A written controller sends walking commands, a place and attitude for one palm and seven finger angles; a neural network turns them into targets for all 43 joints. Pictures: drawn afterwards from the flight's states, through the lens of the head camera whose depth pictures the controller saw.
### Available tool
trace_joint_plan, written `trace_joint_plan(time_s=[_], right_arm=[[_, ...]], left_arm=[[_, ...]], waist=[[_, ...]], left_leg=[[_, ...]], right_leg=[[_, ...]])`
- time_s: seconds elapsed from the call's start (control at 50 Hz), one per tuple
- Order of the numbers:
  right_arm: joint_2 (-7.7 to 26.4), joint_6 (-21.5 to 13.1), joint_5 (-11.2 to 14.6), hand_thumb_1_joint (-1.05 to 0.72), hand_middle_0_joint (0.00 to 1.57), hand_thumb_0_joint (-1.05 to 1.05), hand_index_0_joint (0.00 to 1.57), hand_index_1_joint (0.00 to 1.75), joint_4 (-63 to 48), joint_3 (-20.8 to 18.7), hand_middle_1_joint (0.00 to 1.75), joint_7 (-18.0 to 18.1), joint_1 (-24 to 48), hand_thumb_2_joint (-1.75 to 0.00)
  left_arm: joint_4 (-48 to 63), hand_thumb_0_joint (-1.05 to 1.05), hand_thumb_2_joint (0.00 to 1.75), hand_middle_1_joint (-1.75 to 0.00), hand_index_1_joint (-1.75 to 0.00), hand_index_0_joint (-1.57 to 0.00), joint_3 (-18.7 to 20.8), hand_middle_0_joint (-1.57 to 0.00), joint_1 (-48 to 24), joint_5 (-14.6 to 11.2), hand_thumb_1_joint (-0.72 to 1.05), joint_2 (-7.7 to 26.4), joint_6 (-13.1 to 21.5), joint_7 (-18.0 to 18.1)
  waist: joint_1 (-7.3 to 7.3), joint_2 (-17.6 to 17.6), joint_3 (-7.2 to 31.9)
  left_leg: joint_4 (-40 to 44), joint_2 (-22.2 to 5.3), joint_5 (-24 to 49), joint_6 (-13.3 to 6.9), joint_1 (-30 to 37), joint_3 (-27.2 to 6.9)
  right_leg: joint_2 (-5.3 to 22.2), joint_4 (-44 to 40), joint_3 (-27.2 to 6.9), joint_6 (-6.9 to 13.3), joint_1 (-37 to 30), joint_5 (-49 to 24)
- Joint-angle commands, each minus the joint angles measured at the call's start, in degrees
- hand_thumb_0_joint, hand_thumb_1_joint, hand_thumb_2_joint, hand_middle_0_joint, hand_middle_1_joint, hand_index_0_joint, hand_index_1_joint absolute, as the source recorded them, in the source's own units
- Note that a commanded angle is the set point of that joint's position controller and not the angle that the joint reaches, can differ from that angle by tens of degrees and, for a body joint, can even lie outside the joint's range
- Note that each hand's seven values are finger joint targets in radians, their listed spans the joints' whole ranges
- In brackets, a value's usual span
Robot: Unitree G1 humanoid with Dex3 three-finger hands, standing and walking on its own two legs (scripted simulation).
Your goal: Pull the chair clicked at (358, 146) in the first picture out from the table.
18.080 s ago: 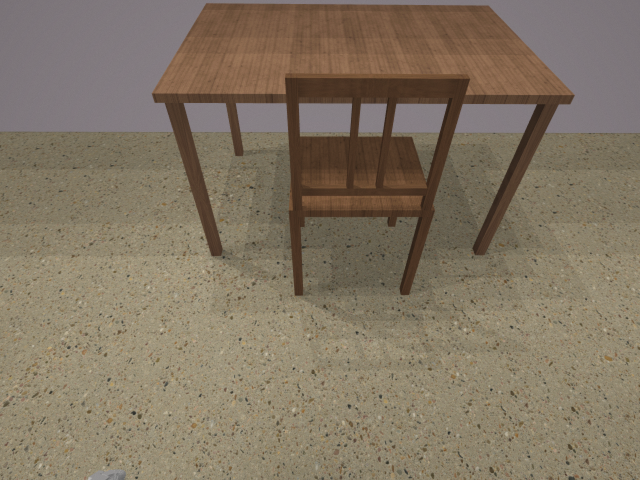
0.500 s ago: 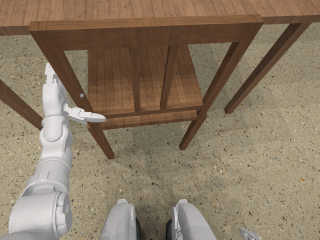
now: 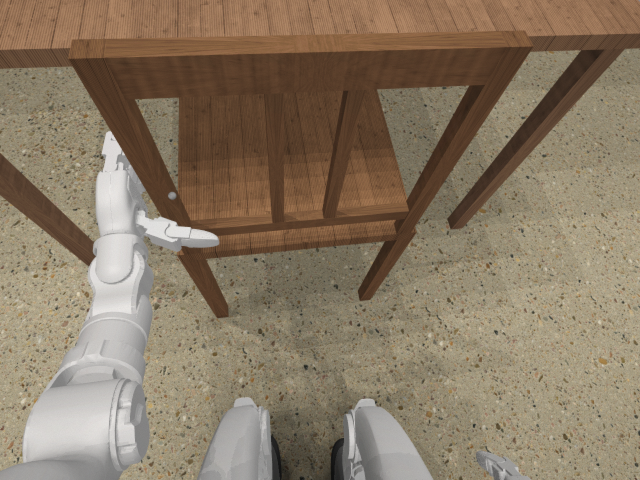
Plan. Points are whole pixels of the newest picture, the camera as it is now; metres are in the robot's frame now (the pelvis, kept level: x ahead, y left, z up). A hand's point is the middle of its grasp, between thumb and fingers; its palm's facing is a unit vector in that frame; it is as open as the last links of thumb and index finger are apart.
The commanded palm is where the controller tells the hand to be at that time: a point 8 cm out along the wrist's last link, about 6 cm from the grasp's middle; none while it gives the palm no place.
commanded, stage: hook a spindle and tug to test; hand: left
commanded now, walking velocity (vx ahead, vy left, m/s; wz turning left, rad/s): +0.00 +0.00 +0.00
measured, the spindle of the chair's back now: (276, 167) +0.50 +0.04 +0.02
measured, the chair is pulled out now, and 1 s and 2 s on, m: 0.00 0.00 0.07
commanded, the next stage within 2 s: step backward, pulling the chair out in 1.36 s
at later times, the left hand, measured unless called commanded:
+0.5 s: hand (169, 196) +0.46 +0.17 +0.02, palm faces +0.15 -0.99 -0.02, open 10.1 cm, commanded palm +0.42 +0.20 +0.02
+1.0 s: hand (173, 196) +0.45 +0.17 +0.02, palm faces +0.15 -0.99 -0.01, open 5.8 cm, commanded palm +0.41 +0.21 +0.02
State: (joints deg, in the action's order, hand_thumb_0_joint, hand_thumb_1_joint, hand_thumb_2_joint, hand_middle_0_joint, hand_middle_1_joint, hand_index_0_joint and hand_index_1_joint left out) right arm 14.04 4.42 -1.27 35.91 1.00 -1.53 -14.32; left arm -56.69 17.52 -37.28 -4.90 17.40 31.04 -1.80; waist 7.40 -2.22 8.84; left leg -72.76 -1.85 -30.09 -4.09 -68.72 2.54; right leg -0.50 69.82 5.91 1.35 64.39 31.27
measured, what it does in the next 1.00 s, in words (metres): stands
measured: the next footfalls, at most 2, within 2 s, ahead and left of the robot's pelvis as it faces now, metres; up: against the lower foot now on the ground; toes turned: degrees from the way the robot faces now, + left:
none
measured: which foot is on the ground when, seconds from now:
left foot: down 0.00-1.00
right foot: down 0.00-1.00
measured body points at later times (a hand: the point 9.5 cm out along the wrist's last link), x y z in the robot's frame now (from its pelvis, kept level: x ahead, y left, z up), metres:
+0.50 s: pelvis +0.00 +0.00 +0.00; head +0.14 +0.03 +0.43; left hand +0.44 +0.23 +0.02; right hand +0.08 -0.26 -0.12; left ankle +0.03 +0.08 -0.62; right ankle +0.01 -0.11 -0.62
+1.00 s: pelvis +0.01 +0.00 +0.01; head +0.15 +0.02 +0.43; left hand +0.44 +0.22 +0.02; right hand +0.08 -0.26 -0.12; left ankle +0.03 +0.08 -0.62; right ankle +0.01 -0.11 -0.62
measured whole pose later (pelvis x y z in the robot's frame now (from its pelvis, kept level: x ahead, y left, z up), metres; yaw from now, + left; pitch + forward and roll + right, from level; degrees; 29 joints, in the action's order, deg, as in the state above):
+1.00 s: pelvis +0.01 +0.00 +0.01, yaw +0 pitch +26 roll -4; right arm 13.5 5.5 -1.0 35.6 0.4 -2.2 -14.7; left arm -49.8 15.8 -31.9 -6.3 15.4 30.9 0.1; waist 6.8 -1.9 9.3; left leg -71.4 -1.9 -30.6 -3.8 -66.7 2.7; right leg -0.8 68.5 5.5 1.5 62.6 31.7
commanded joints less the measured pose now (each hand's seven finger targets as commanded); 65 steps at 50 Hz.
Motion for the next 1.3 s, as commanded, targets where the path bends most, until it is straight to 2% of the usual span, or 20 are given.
trace_joint_plan(time_s=[0.0,0.06,0.14,0.16,0.28,0.34,0.4,0.48,0.5,0.58,0.64,0.66,0.68,0.74,0.82,0.96,0.98,1.1,1.16,1.28], right_arm=[[9.6,-1.3,-0.5,-0.90,0.20,0.00,0.20,0.30,-4.2,-3.5,0.30,0.9,-7.1,-0.90],[9.6,-1.3,-0.6,-0.90,0.20,0.00,0.20,0.30,-3.8,-3.6,0.30,0.9,-7.1,-0.90],[9.7,-0.9,-0.4,-0.90,0.20,0.00,0.20,0.30,-3.5,-3.6,0.30,0.8,-7.3,-0.90],[9.8,-0.8,-0.3,-0.90,0.20,0.00,0.20,0.30,-3.6,-3.7,0.30,0.8,-7.4,-0.90],[9.5,-0.8,0.0,-0.90,0.20,0.00,0.20,0.30,-4.3,-3.8,0.30,0.7,-7.0,-0.90],[9.4,-0.9,0.0,-0.90,0.20,0.00,0.20,0.30,-3.9,-3.9,0.30,0.6,-6.9,-0.90],[9.6,-1.0,-0.4,-0.90,0.20,0.00,0.20,0.30,-3.1,-3.7,0.30,0.7,-7.3,-0.90],[9.4,-1.1,-0.5,-0.90,0.20,0.00,0.20,0.30,-3.5,-4.2,0.30,0.4,-7.1,-0.90],[9.3,-0.9,-0.5,-0.90,0.20,0.00,0.20,0.30,-3.4,-4.2,0.30,0.3,-7.1,-0.90],[9.6,-0.7,-0.4,-0.90,0.20,0.00,0.20,0.30,-3.2,-4.1,0.30,0.5,-7.0,-0.90],[9.4,-0.6,-0.5,-0.90,0.20,0.00,0.20,0.30,-3.1,-4.0,0.30,0.5,-6.9,-0.90],[9.6,-0.5,-0.4,-0.90,0.20,0.00,0.20,0.30,-3.3,-4.0,0.30,0.6,-6.9,-0.90],[9.4,-0.5,-0.4,-0.90,0.20,0.00,0.20,0.30,-3.4,-3.9,0.30,0.6,-6.8,-0.90],[9.3,-0.6,-0.2,-0.90,0.20,0.00,0.20,0.30,-3.9,-3.9,0.30,0.5,-6.6,-0.90],[9.3,-0.3,-0.2,-0.90,0.20,0.00,0.20,0.30,-4.3,-3.9,0.30,0.4,-6.7,-0.90],[9.0,-0.3,0.2,-0.90,0.20,0.00,0.20,0.30,-5.1,-4.1,0.30,0.2,-6.1,-0.90],[9.0,-0.4,0.1,-0.90,0.20,0.00,0.20,0.30,-5.4,-4.1,0.30,0.2,-6.2,-0.90],[8.7,-0.6,0.5,-0.90,0.20,0.00,0.20,0.30,-6.3,-4.0,0.30,0.1,-5.5,-0.90],[8.4,-1.0,0.6,-0.90,0.20,0.00,0.20,0.30,-6.9,-4.1,0.30,0.0,-4.9,-0.90],[8.2,-1.7,0.5,-0.90,0.20,0.00,0.20,0.30,-6.9,-4.0,0.30,0.2,-4.0,-0.90]], left_arm=[[15.1,0.00,0.30,-0.52,-0.52,-0.20,0.9,-0.20,-21.4,-0.5,-0.50,9.9,6.2,0.7],[16.0,0.00,0.30,-0.68,-0.68,-0.25,1.5,-0.25,-20.6,-0.3,-0.50,11.0,7.1,0.6],[13.0,0.00,0.30,-0.90,-0.90,-0.32,0.7,-0.32,-17.4,0.0,-0.50,9.8,5.5,0.0],[12.9,0.00,0.32,-0.96,-0.96,-0.34,0.9,-0.34,-16.9,-0.4,-0.44,9.6,5.0,-0.1],[17.4,0.00,0.47,-1.29,-1.29,-0.45,-1.2,-0.45,-16.3,-1.7,-0.11,6.9,4.4,-0.1],[16.6,0.00,0.54,-1.45,-1.45,-0.50,-1.9,-0.50,-15.4,-1.4,0.06,5.7,4.7,0.9],[15.0,0.00,0.61,-1.45,-1.45,-0.50,-1.5,-0.50,-18.6,-0.1,0.23,7.1,5.6,1.8],[17.7,0.00,0.71,-1.45,-1.45,-0.50,-3.2,-0.50,-17.9,0.4,0.45,5.2,6.6,1.8],[16.8,0.00,0.73,-1.45,-1.45,-0.50,-4.3,-0.50,-17.8,0.1,0.51,3.6,6.3,1.6],[15.4,0.00,0.83,-1.45,-1.45,-0.50,-2.6,-0.50,-17.8,0.4,0.73,6.2,5.8,1.4],[15.4,0.00,0.90,-1.45,-1.45,-0.50,-2.4,-0.50,-18.4,0.2,0.90,6.2,5.6,1.2],[14.8,0.00,0.90,-1.45,-1.45,-0.50,-1.3,-0.50,-17.0,0.3,0.90,7.5,5.5,1.1],[14.5,0.00,0.90,-1.45,-1.45,-0.50,-2.2,-0.50,-17.7,0.1,0.90,6.6,5.4,0.9],[15.3,0.00,0.90,-1.45,-1.45,-0.50,-2.8,-0.50,-15.6,-0.5,0.90,5.2,5.1,0.5],[16.3,0.00,0.90,-1.45,-1.45,-0.50,-1.8,-0.50,-13.3,-0.2,0.90,6.7,4.9,0.6],[19.1,0.00,0.90,-1.45,-1.45,-0.50,-2.8,-0.50,-8.4,-0.9,0.90,5.3,4.4,0.3],[20.2,0.00,0.90,-1.45,-1.45,-0.50,-2.2,-0.50,-6.6,-1.1,0.90,5.8,4.3,0.2],[23.3,0.00,0.90,-1.45,-1.45,-0.50,-2.2,-0.50,-0.5,-2.1,0.90,5.7,3.8,-0.1],[27.1,0.00,0.90,-1.45,-1.45,-0.50,-3.7,-0.50,2.4,-2.3,0.90,3.9,3.9,0.0],[30.0,0.00,0.90,-1.45,-1.45,-0.50,-4.9,-0.50,4.3,-2.6,0.90,2.9,4.2,0.7]], waist=[[0.92,-4.9,28.9],[0.57,-5.4,29.9],[0.67,-5.0,28.2],[0.66,-3.7,28.3],[0.31,-5.7,29.0],[0.72,-4.0,27.1],[1.41,-3.4,24.6],[0.42,-7.2,29.5],[1.14,-6.5,29.0],[1.10,-3.6,28.2],[1.06,-4.8,28.5],[0.48,-4.7,28.1],[1.11,-4.0,27.5],[0.50,-4.2,28.4],[-0.15,-3.9,28.2],[-0.56,-3.0,27.8],[-1.33,-3.4,28.7],[-2.16,-2.4,27.3],[-2.76,-4.1,27.8],[-2.42,-2.1,25.9]], left_leg=[[7.7,0.2,21.8,3.0,26.4,-6.8],[7.4,0.1,23.0,3.2,27.0,-6.6],[7.7,0.1,22.3,3.1,25.6,-6.4],[7.9,0.1,22.4,3.0,25.4,-6.4],[9.0,-0.2,25.5,3.6,29.2,-7.0],[9.0,-0.3,23.8,3.6,28.3,-7.3],[8.8,-0.1,21.1,3.3,26.1,-7.4],[8.9,-0.6,26.3,4.6,32.4,-8.2],[8.6,-0.5,26.7,4.4,32.1,-8.2],[8.5,-0.2,23.7,3.6,28.5,-7.5],[8.3,0.0,24.2,3.5,28.6,-7.2],[8.4,-0.1,24.0,3.6,28.0,-7.0],[8.3,0.0,23.3,3.4,27.5,-6.9],[8.5,0.0,24.3,3.5,28.2,-6.9],[8.6,0.1,25.2,3.3,27.5,-6.5],[8.8,0.2,25.7,3.1,26.8,-5.6],[8.7,0.3,26.4,3.1,26.7,-5.3],[9.4,0.3,28.3,3.0,26.2,-4.9],[9.7,0.1,30.3,3.4,28.2,-4.9],[9.6,0.2,28.9,3.3,27.2,-4.9]], right_leg=[[-1.4,-7.7,-3.1,0.0,-7.8,-16.9],[-1.4,-7.6,-3.4,0.0,-8.7,-18.0],[-1.5,-7.8,-3.1,0.0,-8.6,-17.8],[-1.4,-8.0,-3.0,-0.1,-9.2,-18.2],[-1.5,-8.5,-2.4,0.2,-8.9,-19.0],[-1.5,-8.6,-2.3,0.0,-7.7,-17.6],[-1.5,-8.3,-2.3,0.1,-6.5,-15.7],[-1.4,-7.6,-1.9,0.5,-5.3,-17.3],[-1.5,-7.8,-1.9,0.3,-5.1,-17.8],[-1.5,-8.1,-2.4,0.1,-7.6,-17.8],[-1.5,-8.0,-2.5,0.1,-7.6,-18.4],[-1.4,-8.1,-2.6,0.2,-8.0,-18.2],[-1.5,-8.3,-2.7,0.1,-8.0,-18.2],[-1.5,-8.3,-2.5,0.2,-8.7,-18.9],[-1.5,-8.2,-2.7,0.2,-10.0,-20.1],[-1.5,-8.6,-3.1,0.1,-12.1,-22.1],[-1.5,-8.5,-3.3,0.1,-13.5,-23.1],[-1.4,-8.7,-3.4,0.1,-15.7,-25.8],[-1.3,-8.6,-3.2,0.2,-15.5,-26.4],[-1.2,-8.7,-3.2,0.0,-15.7,-26.2]])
